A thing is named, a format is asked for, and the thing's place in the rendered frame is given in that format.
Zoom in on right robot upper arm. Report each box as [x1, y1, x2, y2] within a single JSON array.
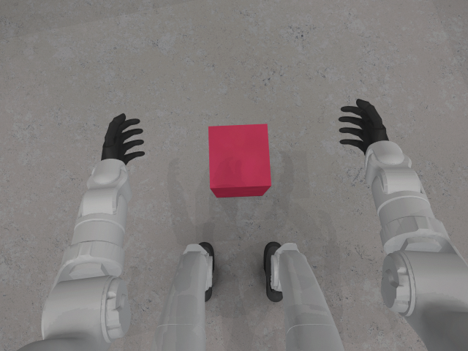
[[381, 250, 468, 351]]

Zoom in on robot right foot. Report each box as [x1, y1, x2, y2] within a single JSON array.
[[264, 242, 283, 302]]

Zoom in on robot right thigh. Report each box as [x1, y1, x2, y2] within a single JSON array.
[[271, 250, 344, 351]]

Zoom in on left robot forearm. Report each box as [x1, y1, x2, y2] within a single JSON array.
[[41, 159, 132, 340]]

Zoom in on left robot upper arm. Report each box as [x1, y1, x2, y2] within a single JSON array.
[[17, 275, 131, 351]]

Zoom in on right robot forearm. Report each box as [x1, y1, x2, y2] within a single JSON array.
[[364, 140, 468, 267]]

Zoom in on left robot hand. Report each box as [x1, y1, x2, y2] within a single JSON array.
[[101, 113, 145, 165]]

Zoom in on right robot hand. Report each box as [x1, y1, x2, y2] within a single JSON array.
[[339, 99, 389, 155]]

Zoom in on carton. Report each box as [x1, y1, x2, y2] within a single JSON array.
[[208, 124, 271, 197]]

